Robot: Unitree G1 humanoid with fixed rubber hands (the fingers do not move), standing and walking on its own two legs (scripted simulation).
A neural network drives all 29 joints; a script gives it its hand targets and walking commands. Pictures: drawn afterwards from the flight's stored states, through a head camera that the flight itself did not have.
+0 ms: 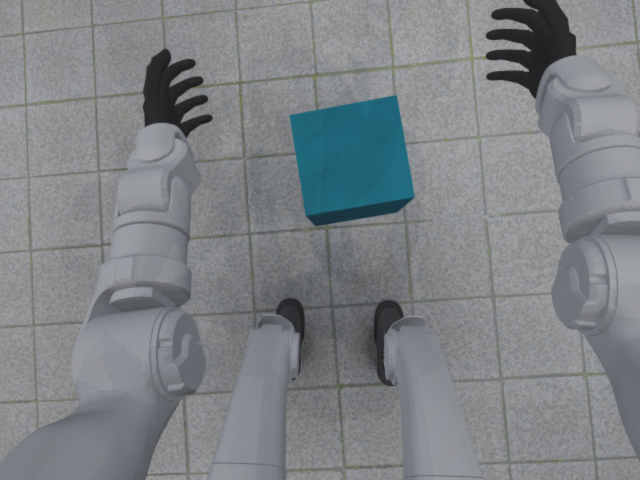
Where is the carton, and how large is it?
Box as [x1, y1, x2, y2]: [290, 95, 414, 225]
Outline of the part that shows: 396,95 290,115 305,214 315,225 396,212 414,197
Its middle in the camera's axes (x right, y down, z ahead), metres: +0.07 -0.16 +0.87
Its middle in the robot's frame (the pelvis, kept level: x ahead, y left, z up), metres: +0.54 -0.01 -0.53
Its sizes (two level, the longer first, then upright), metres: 0.210 0.200 0.250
